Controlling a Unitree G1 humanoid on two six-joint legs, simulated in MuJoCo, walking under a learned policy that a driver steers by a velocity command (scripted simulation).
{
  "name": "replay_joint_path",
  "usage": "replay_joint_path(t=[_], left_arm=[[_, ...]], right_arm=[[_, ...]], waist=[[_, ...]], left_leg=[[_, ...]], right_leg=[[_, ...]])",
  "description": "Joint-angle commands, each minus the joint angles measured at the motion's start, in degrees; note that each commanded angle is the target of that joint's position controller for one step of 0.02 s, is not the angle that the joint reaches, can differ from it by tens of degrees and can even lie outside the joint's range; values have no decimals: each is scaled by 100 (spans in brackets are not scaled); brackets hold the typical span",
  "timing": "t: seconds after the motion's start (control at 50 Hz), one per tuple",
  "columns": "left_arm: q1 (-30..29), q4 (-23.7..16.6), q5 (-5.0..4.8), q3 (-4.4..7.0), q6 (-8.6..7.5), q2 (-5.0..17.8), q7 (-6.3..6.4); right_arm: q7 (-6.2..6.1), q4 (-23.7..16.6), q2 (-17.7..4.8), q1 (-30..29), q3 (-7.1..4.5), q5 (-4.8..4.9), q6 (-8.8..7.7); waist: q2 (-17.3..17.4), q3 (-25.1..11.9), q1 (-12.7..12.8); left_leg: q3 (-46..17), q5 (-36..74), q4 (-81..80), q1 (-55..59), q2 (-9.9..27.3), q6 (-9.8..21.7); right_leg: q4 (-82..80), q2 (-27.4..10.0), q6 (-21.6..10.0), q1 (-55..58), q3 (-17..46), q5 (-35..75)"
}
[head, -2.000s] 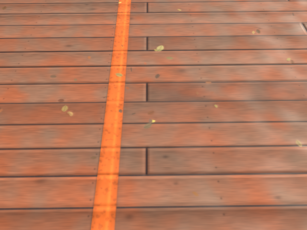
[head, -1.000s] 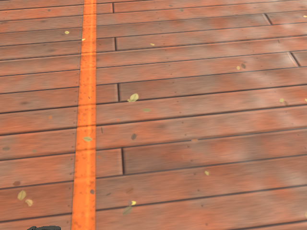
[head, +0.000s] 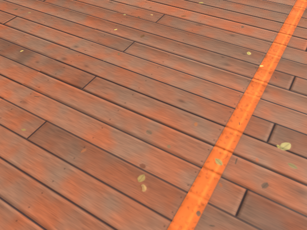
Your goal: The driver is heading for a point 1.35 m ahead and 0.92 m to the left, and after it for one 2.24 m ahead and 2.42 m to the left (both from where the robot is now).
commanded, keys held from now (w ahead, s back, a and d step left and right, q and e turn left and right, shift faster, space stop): w+q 0.34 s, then q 0.66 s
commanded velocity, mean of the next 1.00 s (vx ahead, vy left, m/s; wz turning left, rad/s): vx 0.26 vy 0.00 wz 0.60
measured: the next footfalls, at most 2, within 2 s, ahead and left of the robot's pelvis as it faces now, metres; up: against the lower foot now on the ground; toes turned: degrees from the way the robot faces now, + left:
left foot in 0.34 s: +0.31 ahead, +0.19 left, +0.00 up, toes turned +15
right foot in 0.84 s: +0.53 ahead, +0.08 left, +0.00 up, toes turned +36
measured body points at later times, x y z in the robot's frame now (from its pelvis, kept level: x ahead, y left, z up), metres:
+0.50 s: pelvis +0.22 +0.10 -0.01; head +0.28 +0.13 +0.44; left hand +0.25 +0.41 -0.12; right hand +0.47 -0.11 -0.10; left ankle +0.27 +0.18 -0.74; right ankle +0.20 -0.08 -0.64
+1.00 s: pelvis +0.38 +0.11 +0.00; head +0.42 +0.12 +0.44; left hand +0.37 +0.43 -0.08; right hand +0.66 -0.05 -0.11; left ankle +0.26 +0.19 -0.65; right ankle +0.50 +0.06 -0.74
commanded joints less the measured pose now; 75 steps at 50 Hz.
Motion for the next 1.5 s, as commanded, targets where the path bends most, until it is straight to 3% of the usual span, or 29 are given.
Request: replay_joint_path(t=[0.02,0.12,0.24,0.3,0.34,0.36,0.38,0.4,0.42,0.44,0.48,0.64,0.8,0.82,0.84,0.86,0.88,0.9,0.96,1.02,1.16,1.24,1.26,1.28,1.3,1.32,1.36,1.42,1.5], left_arm=[[42,-288,32,138,-55,720,96],[266,-124,75,131,-61,807,85],[524,135,-105,206,31,1141,59],[507,191,-168,278,120,1389,74],[543,141,-171,215,149,1289,118],[829,-116,90,2,98,607,95],[940,-373,84,-139,-75,469,50],[209,-452,-114,25,-160,1095,13],[-70,-568,-175,-8,-201,1050,20],[-56,-488,-60,-16,-192,979,85],[75,-414,51,38,-44,1070,114],[-591,-601,123,-117,203,609,129],[-972,-768,52,-1,120,811,13],[-782,-734,75,27,77,840,29],[-592,-769,163,97,68,1176,80],[-622,-796,293,133,170,1405,115],[-310,-696,173,123,242,1124,96],[-418,-777,128,39,265,836,102],[-948,-839,106,-23,384,674,153],[-901,-765,163,20,452,718,208],[-928,-620,46,183,534,1062,150],[-907,-451,-136,184,565,1046,127],[-595,-299,-129,125,565,830,92],[-459,-433,170,-36,546,359,16],[-991,-651,119,55,540,628,96],[-1179,-622,4,134,569,849,145],[-865,-359,5,183,632,815,197],[-566,-215,5,168,642,695,182],[-798,-243,-3,32,633,446,130]], right_arm=[[74,-556,-540,-530,-180,-21,-173],[167,-733,-235,-889,-76,-3,-201],[402,-969,-68,-1597,30,21,-252],[423,-954,-411,-1177,-141,-15,-212],[299,-515,-981,592,-480,31,-120],[167,-427,-1518,1005,-578,44,-72],[192,-710,-1755,780,-542,-33,-172],[247,-724,-1220,610,-396,-106,-248],[246,-645,-1041,372,-330,-103,-298],[235,-636,-917,33,-298,-49,-312],[188,-712,-792,-418,-242,-137,-282],[-86,-336,-899,-410,-275,-38,-79],[-163,-298,-841,-434,-241,-14,130],[-166,-347,-758,-550,-209,-1,133],[-156,-433,-479,-387,-120,-91,108],[-160,-365,-288,436,-76,-95,91],[-150,-294,-815,570,-187,-96,86],[-161,-209,-1132,308,-313,-26,146],[-200,-224,-884,-2,-316,17,384],[-179,-358,-517,-172,-222,24,377],[-1,-564,-486,-430,-175,-37,353],[89,-418,-494,23,-240,-71,355],[56,-374,-670,188,-296,-91,347],[-51,-485,-1265,245,-403,-122,334],[-26,-622,-1395,81,-397,-305,233],[0,-581,-1143,-59,-325,-370,124],[-10,-507,-751,-592,-194,-225,11],[-69,-437,-362,-789,-6,-218,-38],[-81,-274,-405,-721,-11,-225,-18]], waist=[[-1006,681,232],[-830,646,350],[-749,900,497],[-956,383,57],[-727,-621,-916],[640,-1174,-705],[1281,-2386,-414],[415,-2030,-744],[288,-1185,-569],[-251,-679,-291],[-90,-344,67],[173,-445,11],[571,-324,-17],[540,-329,139],[-86,-740,70],[-1554,-985,-347],[-1682,-1145,-197],[-1141,-816,-78],[-935,-207,-154],[-1245,-201,-41],[-1295,-432,101],[-1100,-380,-186],[-593,-303,-194],[1257,-363,38],[1289,-266,-297],[796,-168,-346],[511,-64,-64],[563,-215,91],[511,-167,-92]], left_leg=[[-87,789,779,-2214,603,-167],[226,1770,46,-2040,735,-369],[838,2059,-1761,-1182,693,-45],[1256,1364,-2072,-79,180,378],[1159,1677,-2483,2605,-169,801],[-1012,1853,-2562,4566,1157,1344],[-4221,1524,-3565,5290,2440,2413],[-3490,2083,-3761,4922,2229,2041],[-2528,2905,-3692,4061,1994,1840],[-1834,3557,-3647,3183,1676,1620],[-1214,4380,-3834,1973,1383,1507],[-722,4716,-3622,1309,835,1197],[-1997,3336,-2817,1907,839,860],[-1962,2988,-2542,1739,617,674],[-1548,1832,-1669,1262,238,386],[-721,-1516,-438,-8,-649,-43],[-411,-1837,627,-524,-374,-323],[-397,-1361,1203,-650,-142,-474],[-32,-430,1407,-547,141,-688],[377,-141,639,-331,212,-727],[733,173,-1094,552,517,-482],[984,1088,-2884,1646,267,-1],[538,1737,-3477,2251,425,231],[-1480,3498,-3704,3044,1977,809],[-2069,3572,-3869,2140,2646,1798],[-1654,2980,-3987,1879,2308,1727],[-952,2394,-3947,1869,1698,1145],[-485,3313,-3861,1835,1443,1098],[-466,3127,-3763,2098,1395,1110]], right_leg=[[-1602,-1631,-708,1029,1582,-587],[-1685,-1471,-795,912,315,1018],[-1646,-1643,-662,1075,-499,1789],[-516,-1708,-495,1464,-900,4886],[1893,-1428,-189,442,-1183,5257],[3967,-840,135,-1642,-1103,885],[5577,142,334,-2765,93,-2038],[5748,-209,281,-3135,674,-1602],[5450,-381,214,-3192,526,-1207],[5015,-624,237,-3000,466,-873],[4588,-775,304,-2313,449,-574],[2445,-265,684,-2030,331,879],[400,93,363,-1305,586,754],[-236,-62,210,-725,568,1569],[-216,-1043,-162,326,1276,3005],[-86,-2326,-1242,1444,2715,4847],[-257,-2785,-1698,1438,3545,4220],[-245,-2435,-1536,1145,2919,3547],[-539,-1634,-1082,164,1487,2219],[-745,-1424,-1142,165,835,2142],[-735,-1831,-1241,254,380,1989],[-98,-1729,-771,-150,73,1492],[483,-1464,-319,-718,-264,802],[2194,-709,352,-2084,-924,-1404],[3259,-282,492,-2551,-279,-2288],[3769,-408,450,-2470,54,-1955],[3825,-486,429,-2416,181,-1122],[3869,-427,596,-1913,164,-421],[2352,-496,639,-1458,143,-423]])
